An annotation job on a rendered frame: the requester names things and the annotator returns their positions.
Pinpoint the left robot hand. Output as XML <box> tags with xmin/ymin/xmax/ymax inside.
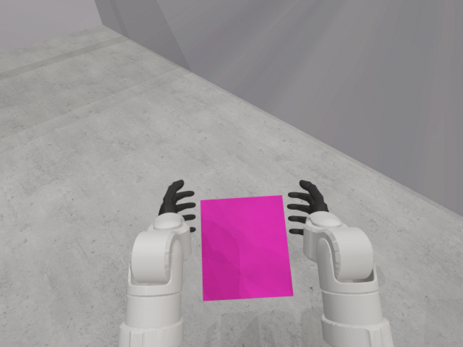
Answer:
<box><xmin>158</xmin><ymin>180</ymin><xmax>196</xmax><ymax>233</ymax></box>

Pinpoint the right robot hand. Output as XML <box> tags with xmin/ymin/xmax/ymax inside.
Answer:
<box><xmin>287</xmin><ymin>180</ymin><xmax>329</xmax><ymax>235</ymax></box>

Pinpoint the left robot forearm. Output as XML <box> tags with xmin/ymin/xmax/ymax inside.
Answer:
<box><xmin>117</xmin><ymin>213</ymin><xmax>192</xmax><ymax>347</ymax></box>

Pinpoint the right robot forearm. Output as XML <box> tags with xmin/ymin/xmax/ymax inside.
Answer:
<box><xmin>303</xmin><ymin>211</ymin><xmax>394</xmax><ymax>347</ymax></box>

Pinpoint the carton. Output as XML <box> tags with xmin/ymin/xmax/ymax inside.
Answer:
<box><xmin>200</xmin><ymin>195</ymin><xmax>294</xmax><ymax>301</ymax></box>

